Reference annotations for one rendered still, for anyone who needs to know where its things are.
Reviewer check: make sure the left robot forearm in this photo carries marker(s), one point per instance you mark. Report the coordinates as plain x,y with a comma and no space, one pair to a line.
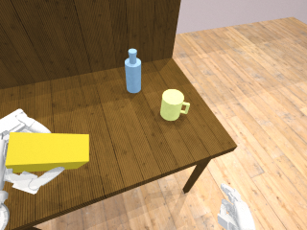
4,211

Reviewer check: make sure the sponge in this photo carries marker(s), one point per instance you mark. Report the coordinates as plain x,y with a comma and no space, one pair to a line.
41,152

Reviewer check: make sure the table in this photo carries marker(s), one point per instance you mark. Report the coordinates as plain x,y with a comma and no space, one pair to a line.
63,63

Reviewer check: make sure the right robot hand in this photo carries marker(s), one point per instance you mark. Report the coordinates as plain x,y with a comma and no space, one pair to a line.
239,215

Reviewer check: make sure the left robot hand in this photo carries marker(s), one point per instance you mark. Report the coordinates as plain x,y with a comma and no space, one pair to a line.
28,182

